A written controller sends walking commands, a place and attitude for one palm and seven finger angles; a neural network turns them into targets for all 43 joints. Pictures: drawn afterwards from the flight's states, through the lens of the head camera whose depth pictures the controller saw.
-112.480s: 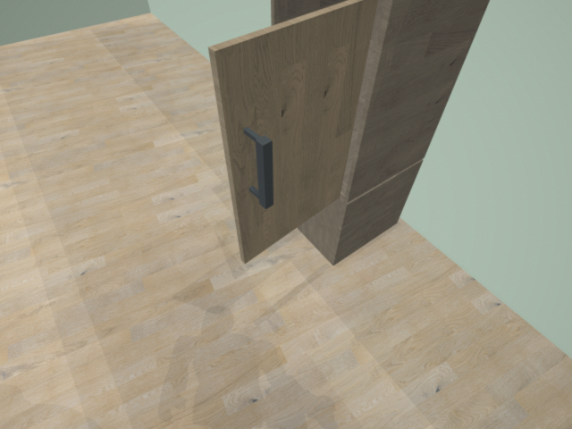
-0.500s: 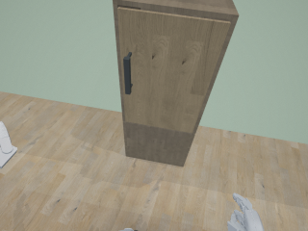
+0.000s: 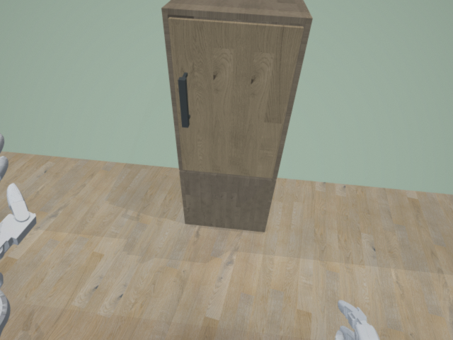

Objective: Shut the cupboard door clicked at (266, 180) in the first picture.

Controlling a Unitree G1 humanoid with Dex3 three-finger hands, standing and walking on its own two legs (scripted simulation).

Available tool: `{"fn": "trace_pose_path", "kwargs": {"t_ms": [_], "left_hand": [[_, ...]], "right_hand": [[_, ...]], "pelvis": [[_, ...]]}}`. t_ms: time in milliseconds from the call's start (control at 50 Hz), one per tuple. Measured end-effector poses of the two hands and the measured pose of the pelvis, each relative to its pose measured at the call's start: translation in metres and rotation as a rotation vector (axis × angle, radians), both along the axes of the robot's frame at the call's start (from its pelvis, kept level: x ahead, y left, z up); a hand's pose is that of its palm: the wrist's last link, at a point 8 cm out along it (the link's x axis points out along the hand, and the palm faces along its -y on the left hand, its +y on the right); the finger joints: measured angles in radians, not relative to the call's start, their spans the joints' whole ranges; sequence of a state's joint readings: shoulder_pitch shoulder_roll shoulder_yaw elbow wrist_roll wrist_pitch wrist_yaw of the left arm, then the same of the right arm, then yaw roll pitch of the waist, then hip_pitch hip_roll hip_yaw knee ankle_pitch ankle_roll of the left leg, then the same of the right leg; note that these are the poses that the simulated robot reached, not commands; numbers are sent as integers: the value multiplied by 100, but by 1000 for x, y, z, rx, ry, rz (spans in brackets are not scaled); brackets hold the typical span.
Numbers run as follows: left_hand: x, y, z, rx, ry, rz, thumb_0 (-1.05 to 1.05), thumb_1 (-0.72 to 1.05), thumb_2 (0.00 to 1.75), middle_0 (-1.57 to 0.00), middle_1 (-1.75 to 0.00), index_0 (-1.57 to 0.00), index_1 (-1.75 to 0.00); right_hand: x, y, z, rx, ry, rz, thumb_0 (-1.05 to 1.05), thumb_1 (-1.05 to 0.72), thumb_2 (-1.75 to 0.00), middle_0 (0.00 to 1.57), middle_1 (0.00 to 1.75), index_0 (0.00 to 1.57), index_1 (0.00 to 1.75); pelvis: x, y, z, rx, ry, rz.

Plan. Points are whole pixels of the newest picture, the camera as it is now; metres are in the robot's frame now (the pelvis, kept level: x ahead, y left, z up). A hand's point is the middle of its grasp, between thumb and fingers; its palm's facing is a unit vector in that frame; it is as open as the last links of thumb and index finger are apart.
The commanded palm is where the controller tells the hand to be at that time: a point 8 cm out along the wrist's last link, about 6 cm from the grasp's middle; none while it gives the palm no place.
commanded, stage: stop stepping back and stand still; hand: left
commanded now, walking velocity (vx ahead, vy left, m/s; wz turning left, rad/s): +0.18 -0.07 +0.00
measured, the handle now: (185, 100) +0.85 +0.13 +0.02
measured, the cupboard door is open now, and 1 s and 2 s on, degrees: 0 0 0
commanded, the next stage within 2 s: let the arm hang, fingers relaxed in 1.44 s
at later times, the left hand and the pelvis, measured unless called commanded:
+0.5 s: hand (18, 259) +0.17 +0.24 +0.19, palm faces +0.28 -0.82 -0.50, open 7.4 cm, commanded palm +0.12 +0.30 +0.19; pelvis -0.05 +0.02 +0.01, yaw -7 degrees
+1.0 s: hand (39, 229) +0.21 +0.24 +0.19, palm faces +0.35 -0.82 -0.45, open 7.4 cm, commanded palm +0.15 +0.29 +0.19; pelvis -0.02 +0.01 +0.01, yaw -7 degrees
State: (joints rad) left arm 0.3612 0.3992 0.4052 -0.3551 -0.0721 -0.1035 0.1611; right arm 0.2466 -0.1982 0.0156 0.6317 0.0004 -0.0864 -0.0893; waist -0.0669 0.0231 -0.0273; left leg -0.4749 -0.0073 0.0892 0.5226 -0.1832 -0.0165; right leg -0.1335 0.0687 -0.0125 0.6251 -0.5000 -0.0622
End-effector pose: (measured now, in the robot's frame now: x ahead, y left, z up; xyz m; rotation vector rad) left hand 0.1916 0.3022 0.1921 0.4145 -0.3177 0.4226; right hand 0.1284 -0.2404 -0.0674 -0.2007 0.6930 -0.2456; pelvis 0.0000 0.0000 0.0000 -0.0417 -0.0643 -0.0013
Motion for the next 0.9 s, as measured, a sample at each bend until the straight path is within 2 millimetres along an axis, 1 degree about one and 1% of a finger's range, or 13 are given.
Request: {"fn": "trace_pose_path", "kwargs": {"t_ms": [80, 160, 220, 280, 320, 380, 440, 500, 560, 620, 700, 780, 900], "left_hand": [[-42, -12, 7, 69, 34, -94, 1, 89, 90, -21, -30, -21, -30], [-66, 2, 19, 139, 0, -86, 1, 89, 90, -21, -30, -21, -30], [-63, 25, 18, 137, -73, -37, 1, 89, 90, -22, -30, -22, -30], [-50, 41, 9, 90, -92, 7, 1, 89, 90, -21, -30, -21, -30], [-42, 42, 5, 74, -53, -2, 1, 89, 90, -21, -30, -21, -30], [-40, 25, 5, 85, 0, -70, 1, 90, 90, -20, -30, -20, -30], [-47, 0, 9, 118, 31, -154, 1, 90, 90, -21, -30, -20, -30], [-55, -16, 17, 191, 57, -183, 1, 89, 90, -21, -30, -21, -30], [-60, -21, 21, 266, 63, -135, 1, 89, 90, -21, -30, -21, -30], [-61, -18, 23, 236, 73, -64, 1, 89, 90, -22, -30, -22, -30], [-59, -14, 17, 166, 106, 6, 1, 89, 90, -21, -30, -21, -30], [-50, -21, 6, 107, 122, -3, 1, 89, 90, -21, -30, -21, -30], [-33, -30, 3, 86, 59, -86, 1, 89, 90, -21, -30, -21, -30]], "right_hand": [[-42, -1, 6, 3, 94, -22, 1, -90, -90, 21, 30, 21, 30], [-75, -3, 13, -52, 165, -46, 2, -90, -90, 21, 30, 21, 30], [-84, -3, 4, -111, 154, -49, 2, -90, -90, 21, 30, 21, 30], [-88, 7, -6, -94, 131, -85, 2, -90, -90, 20, 30, 21, 30], [-89, 19, -4, -51, 103, -93, 2, -90, -90, 20, 30, 21, 30], [-92, 36, 1, 19, 68, -85, 2, -90, -90, 20, 30, 21, 30], [-93, 46, 2, 70, 65, -67, 2, -90, -90, 21, 30, 21, 30], [-91, 45, -5, 100, 83, -50, 1, -90, -90, 21, 30, 21, 30], [-85, 33, -22, 113, 110, -30, 1, -90, -90, 21, 30, 21, 30], [-81, 17, -28, 100, 157, -13, 1, -90, -90, 21, 30, 21, 30], [-74, -7, -19, 71, 147, -33, 2, -90, -90, 21, 30, 21, 30], [-63, -25, -8, 20, 113, -50, 2, -90, -90, 21, 30, 21, 30], [-39, -34, 7, -53, 70, -48, 2, -90, -90, 20, 30, 20, 30]], "pelvis": [[-18, 4, 10, 45, 29, -52], [-24, 14, 18, 55, 65, -92], [-31, 32, 6, 17, 65, -80], [-45, 42, -1, 36, 33, -76], [-52, 42, 3, 44, 20, -89], [-56, 37, 9, 42, 19, -98], [-57, 31, 13, 36, 30, -114], [-55, 21, 12, 33, 45, -118], [-54, 9, 3, 50, 60, -116], [-54, 5, 7, 56, 47, -106], [-46, 1, 16, 83, 39, -115], [-41, -1, 18, 87, 31, -102], [-28, 1, 12, 55, 32, -100]]}}
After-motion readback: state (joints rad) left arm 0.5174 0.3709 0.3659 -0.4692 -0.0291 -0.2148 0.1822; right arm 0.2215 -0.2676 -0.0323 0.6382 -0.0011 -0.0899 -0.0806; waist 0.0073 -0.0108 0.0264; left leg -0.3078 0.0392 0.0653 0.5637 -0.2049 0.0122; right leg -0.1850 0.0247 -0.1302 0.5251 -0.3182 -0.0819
